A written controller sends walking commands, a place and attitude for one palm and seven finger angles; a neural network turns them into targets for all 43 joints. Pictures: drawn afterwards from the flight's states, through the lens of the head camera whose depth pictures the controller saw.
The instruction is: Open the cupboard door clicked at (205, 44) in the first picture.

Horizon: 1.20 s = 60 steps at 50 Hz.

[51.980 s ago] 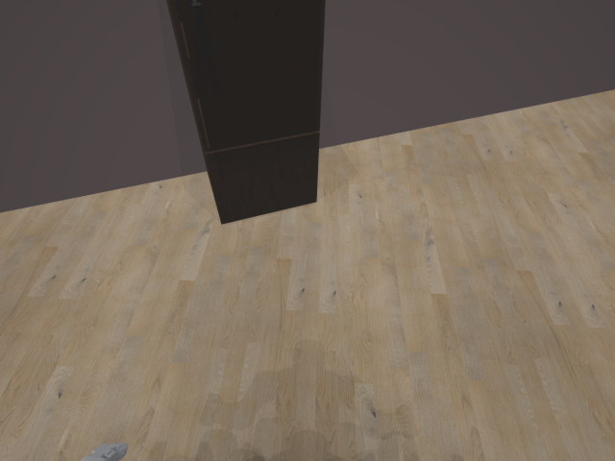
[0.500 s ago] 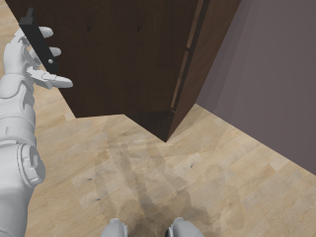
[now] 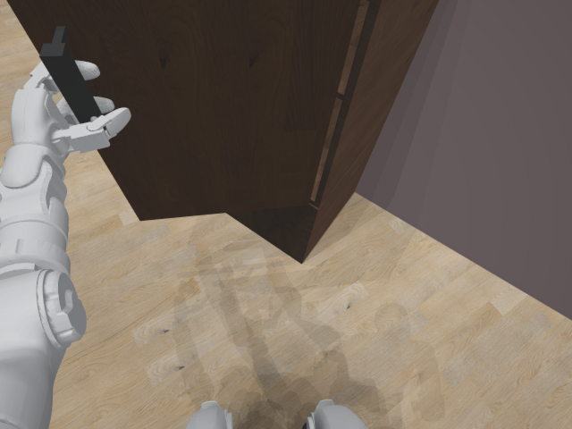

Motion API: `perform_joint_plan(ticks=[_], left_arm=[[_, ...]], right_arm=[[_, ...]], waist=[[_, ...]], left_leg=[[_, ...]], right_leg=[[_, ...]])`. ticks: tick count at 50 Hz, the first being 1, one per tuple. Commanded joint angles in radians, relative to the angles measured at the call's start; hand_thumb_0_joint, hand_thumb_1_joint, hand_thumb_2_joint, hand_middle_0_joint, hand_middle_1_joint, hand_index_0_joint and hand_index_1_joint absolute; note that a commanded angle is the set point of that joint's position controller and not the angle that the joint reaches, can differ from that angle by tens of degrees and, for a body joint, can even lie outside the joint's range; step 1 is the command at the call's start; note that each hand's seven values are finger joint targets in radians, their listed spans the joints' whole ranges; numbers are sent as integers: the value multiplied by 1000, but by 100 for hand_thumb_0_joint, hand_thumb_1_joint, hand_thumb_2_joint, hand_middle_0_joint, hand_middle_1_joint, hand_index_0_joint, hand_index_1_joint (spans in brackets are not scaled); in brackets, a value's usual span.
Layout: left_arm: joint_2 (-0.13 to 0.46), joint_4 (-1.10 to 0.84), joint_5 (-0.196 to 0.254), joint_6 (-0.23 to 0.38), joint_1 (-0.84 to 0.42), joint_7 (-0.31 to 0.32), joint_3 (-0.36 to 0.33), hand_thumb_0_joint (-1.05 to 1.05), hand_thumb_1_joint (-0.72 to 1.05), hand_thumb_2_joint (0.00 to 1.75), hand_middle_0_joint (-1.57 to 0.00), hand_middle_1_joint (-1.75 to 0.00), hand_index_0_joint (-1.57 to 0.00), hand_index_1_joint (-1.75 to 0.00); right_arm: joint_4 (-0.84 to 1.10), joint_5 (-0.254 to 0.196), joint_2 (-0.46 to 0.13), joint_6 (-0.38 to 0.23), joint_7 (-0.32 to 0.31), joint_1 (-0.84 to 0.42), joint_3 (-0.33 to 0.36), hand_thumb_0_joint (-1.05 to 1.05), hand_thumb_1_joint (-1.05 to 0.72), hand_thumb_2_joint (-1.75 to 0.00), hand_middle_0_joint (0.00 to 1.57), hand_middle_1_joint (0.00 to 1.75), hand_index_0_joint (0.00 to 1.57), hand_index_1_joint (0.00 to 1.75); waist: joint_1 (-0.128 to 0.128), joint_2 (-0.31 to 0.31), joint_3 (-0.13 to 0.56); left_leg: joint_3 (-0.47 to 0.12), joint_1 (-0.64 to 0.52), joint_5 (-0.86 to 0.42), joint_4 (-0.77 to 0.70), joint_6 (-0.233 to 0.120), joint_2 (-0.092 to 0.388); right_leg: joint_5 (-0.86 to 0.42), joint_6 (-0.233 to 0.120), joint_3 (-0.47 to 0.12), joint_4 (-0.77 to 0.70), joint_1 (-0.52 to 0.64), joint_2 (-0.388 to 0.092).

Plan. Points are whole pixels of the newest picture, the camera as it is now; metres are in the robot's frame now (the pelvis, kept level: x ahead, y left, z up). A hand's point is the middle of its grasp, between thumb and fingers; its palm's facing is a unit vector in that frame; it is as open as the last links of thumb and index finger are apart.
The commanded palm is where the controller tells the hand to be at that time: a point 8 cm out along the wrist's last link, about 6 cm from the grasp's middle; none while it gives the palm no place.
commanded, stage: close the thumb around the handle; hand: left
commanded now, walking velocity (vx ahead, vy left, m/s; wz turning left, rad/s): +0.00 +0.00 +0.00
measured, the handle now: (81, 87) +0.56 +0.24 +0.11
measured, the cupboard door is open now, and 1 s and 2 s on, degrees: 44 65 85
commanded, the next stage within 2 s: pull the door open along its arc in 0.26 s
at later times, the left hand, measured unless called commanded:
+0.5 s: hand (95, 120) +0.51 +0.22 +0.11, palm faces +0.06 -1.00 +0.00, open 6.0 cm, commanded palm +0.47 +0.26 +0.11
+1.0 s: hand (125, 200) +0.38 +0.16 +0.11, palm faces +0.25 -0.96 +0.10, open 6.4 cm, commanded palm +0.33 +0.21 +0.11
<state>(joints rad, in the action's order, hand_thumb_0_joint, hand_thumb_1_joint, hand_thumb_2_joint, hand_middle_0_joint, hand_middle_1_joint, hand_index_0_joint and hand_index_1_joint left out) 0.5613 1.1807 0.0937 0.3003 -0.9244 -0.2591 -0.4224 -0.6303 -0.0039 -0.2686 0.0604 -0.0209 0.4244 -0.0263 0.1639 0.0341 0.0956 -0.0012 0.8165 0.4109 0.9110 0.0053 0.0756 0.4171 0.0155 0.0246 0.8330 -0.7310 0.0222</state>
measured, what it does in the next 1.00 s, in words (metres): stands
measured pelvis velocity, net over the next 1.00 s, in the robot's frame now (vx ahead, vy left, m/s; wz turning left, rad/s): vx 0.01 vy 0.00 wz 0.00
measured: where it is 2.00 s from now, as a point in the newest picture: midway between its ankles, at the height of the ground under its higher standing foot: outside the picture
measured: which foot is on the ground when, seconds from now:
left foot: down 0.00-1.00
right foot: down 0.00-1.00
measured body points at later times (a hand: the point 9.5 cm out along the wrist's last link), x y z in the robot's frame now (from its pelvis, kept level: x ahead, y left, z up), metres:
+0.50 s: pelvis +0.00 +0.00 +0.00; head +0.10 +0.02 +0.44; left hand +0.50 +0.27 +0.11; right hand -0.01 -0.27 -0.11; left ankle +0.01 +0.12 -0.69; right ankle -0.02 -0.13 -0.69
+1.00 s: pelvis +0.01 +0.00 +0.02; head +0.04 -0.01 +0.47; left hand +0.36 +0.21 +0.11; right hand +0.14 -0.24 -0.09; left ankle +0.01 +0.12 -0.69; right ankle -0.02 -0.13 -0.69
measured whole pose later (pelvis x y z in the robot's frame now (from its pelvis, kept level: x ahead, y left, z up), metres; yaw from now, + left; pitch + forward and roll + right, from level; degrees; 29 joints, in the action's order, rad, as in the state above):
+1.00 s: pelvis +0.01 +0.00 +0.02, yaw +0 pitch +10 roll -1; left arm 0.10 0.38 0.17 0.17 -0.27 0.10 -0.21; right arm -0.55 -0.02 -0.23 0.01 0.02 0.28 0.00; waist 0.03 0.04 0.13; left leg 0.03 0.58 0.39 0.80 0.01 0.06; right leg 0.41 0.02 0.00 0.76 -0.52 0.00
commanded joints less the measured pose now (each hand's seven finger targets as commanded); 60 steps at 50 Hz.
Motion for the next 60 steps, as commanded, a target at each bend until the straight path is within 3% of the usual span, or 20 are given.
perform_joint_plan(ticks=[1, 2, 5, 8, 11, 17, 19, 22, 27, 31, 37, 41, 42, 43, 44, 46, 50, 54, 56, 60], left_arm=[[200, -235, 24, 76, -477, -13, 20, 0, 79, 85, -39, -134, -39, -134], [238, -223, 20, 74, -483, -9, -5, 0, 84, 88, -40, -134, -40, -134], [226, -207, 16, 64, -495, -6, 13, 0, 90, 90, -40, -135, -40, -135], [294, -204, 12, 69, -471, -7, -43, 0, 90, 90, -40, -135, -40, -135], [222, -242, 18, 74, -495, -15, 10, 0, 90, 90, -40, -135, -40, -135], [266, -244, 19, 77, -459, -7, -29, 0, 90, 90, -40, -135, -40, -135], [258, -204, 15, 66, -480, -8, -9, 0, 90, 90, -40, -135, -40, -135], [265, -235, 25, 73, -421, -14, -35, 0, 90, 90, -40, -135, -40, -135], [231, -319, 51, 77, -296, -26, -36, 0, 90, 90, -40, -135, -40, -135], [180, -388, 87, 55, -119, -30, -34, 0, 90, 90, -40, -135, -40, -135], [52, -656, 135, 25, 161, -10, 25, 0, 90, 90, -40, -135, -40, -135], [-12, -809, 156, 0, 321, 21, 58, 0, 90, 90, -40, -135, -40, -135], [-36, -872, 212, -21, 302, 168, -78, 0, 90, 90, -40, -135, -40, -135], [-129, -887, 187, -42, 344, 241, 5, 0, 90, 90, -40, -135, -40, -135], [-187, -920, 181, -51, 378, 287, 31, 0, 90, 90, -40, -135, -40, -135], [-211, -971, 134, -62, 440, 375, 50, 0, 90, 90, -40, -135, -40, -135], [-336, -1104, 28, -89, 455, 553, 160, 0, 90, 90, -40, -135, -40, -135], [-441, -1146, -71, -143, 466, 718, 263, 0, 90, 90, -40, -135, -40, -135], [-465, -1138, -112, -168, 462, 765, 309, 0, 90, 90, -40, -135, -40, -135], [-561, -1187, -142, -177, 487, 775, 424, 0, 90, 90, -40, -135, -40, -135]], right_arm=[[44, 6, -176, -17, -11, 155, 68, 0, -90, -90, 20, 30, 20, 30], [40, 5, -182, -15, -12, 154, 69, 0, -90, -90, 20, 30, 20, 30], [41, 4, -183, -16, -13, 153, 68, 0, -90, -90, 20, 30, 20, 30], [39, 7, -186, -16, -15, 162, 68, 0, -90, -90, 20, 30, 20, 30], [43, 8, -176, -17, -12, 160, 67, 0, -90, -90, 20, 30, 20, 30], [48, 5, -183, -12, -11, 155, 70, 0, -90, -90, 20, 30, 20, 30], [45, 3, -184, -10, -14, 150, 64, 0, -90, -90, 20, 30, 20, 30], [56, 4, -183, -14, -12, 148, 69, 0, -90, -90, 20, 30, 20, 30], [79, 1, -177, -10, -5, 135, 74, 0, -90, -90, 20, 30, 20, 30], [116, -8, -170, -9, 1, 103, 77, 0, -90, -90, 20, 30, 20, 30], [173, -28, -145, -24, 13, 25, 83, 0, -90, -90, 20, 30, 20, 30], [199, -36, -136, -42, 15, -29, 80, 0, -90, -90, 20, 30, 20, 30], [204, -32, -99, -57, 16, -77, 75, 0, -90, -90, 20, 30, 20, 30], [198, -27, -98, -71, 21, -89, 74, 0, -90, -90, 20, 30, 20, 30], [197, -29, -92, -81, 26, -97, 74, 0, -90, -90, 20, 30, 20, 30], [187, -18, -92, -91, 33, -107, 74, 0, -90, -90, 20, 30, 20, 30], [191, 10, -67, -91, 41, -163, 71, 0, -90, -90, 20, 30, 20, 30], [194, 34, -51, -75, 40, -223, 63, 0, -90, -90, 20, 30, 20, 30], [189, 45, -53, -62, 32, -235, 62, 0, -90, -90, 20, 30, 20, 30], [192, 53, -37, -48, 17, -269, 61, 0, -90, -90, 20, 30, 20, 30]], waist=[[24, 116, 429], [21, 115, 428], [32, 104, 408], [8, 113, 462], [20, 140, 461], [10, 105, 468], [27, 96, 408], [-2, 114, 455], [-39, 108, 507], [-71, 58, 470], [-124, 85, 456], [-134, 34, 363], [-223, -5, 347], [-181, 13, 316], [-175, 9, 287], [-175, -23, 268], [-175, -14, 303], [-168, -43, 265], [-146, -94, 229], [-140, -78, 224]], left_leg=[[-33, -423, -436, -64, -33, -42], [-34, -416, -421, -65, -31, -40], [-32, -396, -387, -71, -34, -42], [-35, -408, -439, -63, -32, -42], [-37, -436, -468, -58, -30, -41], [-29, -414, -447, -63, -33, -43], [-28, -383, -404, -67, -34, -42], [-23, -404, -425, -70, -33, -44], [-17, -444, -512, -74, -29, -41], [3, -406, -495, -97, -35, -49], [16, -467, -561, -134, -30, -49], [24, -443, -526, -159, -33, -51], [25, -389, -498, -175, -21, -63], [35, -401, -460, -188, -15, -63], [30, -404, -451, -194, -9, -60], [26, -404, -438, -195, -9, -60], [29, -442, -438, -201, -6, -61], [26, -437, -350, -215, -8, -65], [21, -428, -295, -220, -12, -63], [30, -460, -277, -225, -14, -69]], right_leg=[[-395, -25, 18, -78, 71, 41], [-384, -23, 17, -79, 66, 40], [-363, -21, 14, -87, 61, 38], [-405, -24, 12, -73, 97, 37], [-413, -26, 19, -67, 74, 38], [-424, -22, 12, -75, 107, 41], [-391, -21, 12, -84, 81, 40], [-411, -24, 12, -77, 115, 39], [-477, -27, 17, -68, 162, 43], [-508, -30, 19, -81, 235, 44], [-553, -30, 24, -95, 297, 37], [-550, -28, 28, -111, 324, 34], [-527, -26, 42, -121, 349, 34], [-508, -23, 45, -124, 343, 33], [-486, -24, 54, -128, 323, 33], [-462, -26, 55, -129, 328, 31], [-463, -28, 48, -123, 351, 12], [-384, -28, 42, -152, 352, -2], [-327, -25, 34, -181, 341, -7], [-326, -28, 21, -209, 358, -19]])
